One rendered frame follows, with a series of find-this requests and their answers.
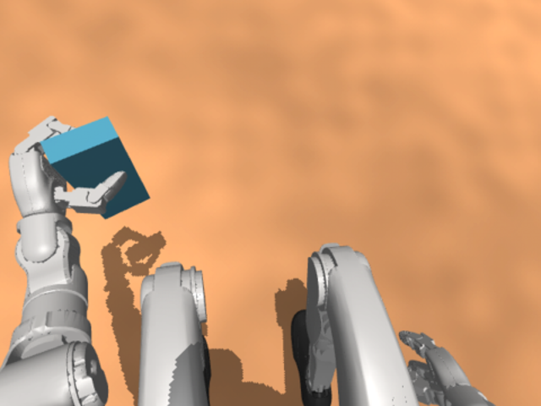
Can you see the left robot arm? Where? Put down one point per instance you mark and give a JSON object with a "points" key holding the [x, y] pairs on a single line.
{"points": [[51, 361]]}

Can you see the left robot hand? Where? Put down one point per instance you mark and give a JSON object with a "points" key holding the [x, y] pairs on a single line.
{"points": [[39, 187]]}

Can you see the right robot foot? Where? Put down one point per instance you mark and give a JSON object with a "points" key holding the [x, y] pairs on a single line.
{"points": [[300, 349]]}

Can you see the right robot hand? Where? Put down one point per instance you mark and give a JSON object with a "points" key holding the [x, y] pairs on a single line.
{"points": [[432, 380]]}

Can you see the right robot arm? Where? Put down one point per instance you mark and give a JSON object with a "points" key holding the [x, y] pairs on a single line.
{"points": [[464, 395]]}

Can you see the carton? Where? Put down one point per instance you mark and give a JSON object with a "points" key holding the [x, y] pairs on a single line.
{"points": [[88, 155]]}

